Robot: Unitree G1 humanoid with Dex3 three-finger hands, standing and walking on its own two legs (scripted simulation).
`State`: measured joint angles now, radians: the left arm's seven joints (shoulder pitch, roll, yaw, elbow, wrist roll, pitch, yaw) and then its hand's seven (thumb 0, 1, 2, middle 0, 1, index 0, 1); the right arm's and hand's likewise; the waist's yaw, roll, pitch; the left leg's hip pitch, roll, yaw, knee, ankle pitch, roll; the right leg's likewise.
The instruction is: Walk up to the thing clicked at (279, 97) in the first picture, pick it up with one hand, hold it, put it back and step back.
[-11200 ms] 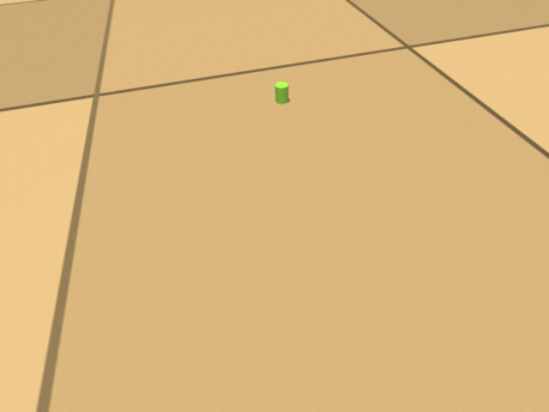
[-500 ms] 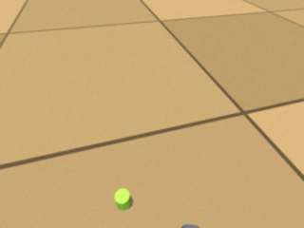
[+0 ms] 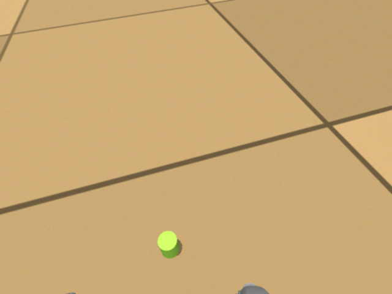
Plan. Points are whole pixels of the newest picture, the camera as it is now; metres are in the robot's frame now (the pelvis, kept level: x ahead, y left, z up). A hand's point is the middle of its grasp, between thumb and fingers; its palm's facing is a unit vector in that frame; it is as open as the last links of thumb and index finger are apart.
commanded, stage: walk up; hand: left
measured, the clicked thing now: (168, 244) +0.45 +0.19 -0.69
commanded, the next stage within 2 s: none
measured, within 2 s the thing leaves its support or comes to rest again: neither
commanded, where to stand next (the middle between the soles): +0.10 +0.00 m, yaw -3 degrees
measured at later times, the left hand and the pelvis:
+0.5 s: hand out of the picture +0.16 +0.22 -0.11, palm faces -0.04 -0.90 -0.43, open 7.4 cm; pelvis +0.08 -0.05 +0.02, yaw -1 degrees
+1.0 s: hand out of the picture +0.12 +0.26 -0.15, palm faces -0.08 -0.91 -0.40, open 7.4 cm; pelvis +0.05 -0.01 +0.00, yaw -3 degrees
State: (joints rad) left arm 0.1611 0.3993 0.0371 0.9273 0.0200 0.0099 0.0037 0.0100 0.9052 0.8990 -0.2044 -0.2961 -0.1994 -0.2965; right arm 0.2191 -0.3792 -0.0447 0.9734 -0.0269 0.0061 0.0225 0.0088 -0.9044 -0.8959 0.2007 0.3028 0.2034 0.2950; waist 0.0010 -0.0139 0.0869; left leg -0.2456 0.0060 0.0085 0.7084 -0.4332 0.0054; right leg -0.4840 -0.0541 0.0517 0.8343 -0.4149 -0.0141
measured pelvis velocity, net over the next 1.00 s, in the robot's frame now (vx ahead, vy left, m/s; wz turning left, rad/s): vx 0.05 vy -0.01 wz -0.05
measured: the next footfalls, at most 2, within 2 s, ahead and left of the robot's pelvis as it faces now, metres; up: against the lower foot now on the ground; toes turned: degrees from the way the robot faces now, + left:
right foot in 0.22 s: +0.18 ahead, -0.16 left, +0.00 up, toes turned -4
left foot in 0.66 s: +0.15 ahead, +0.11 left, +0.00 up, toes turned -4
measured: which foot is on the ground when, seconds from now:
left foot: down 0.00-0.26, up 0.28-0.64, down 0.66-1.00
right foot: up 0.00-0.20, down 0.22-0.70, up 0.72-0.94, down 0.96-1.00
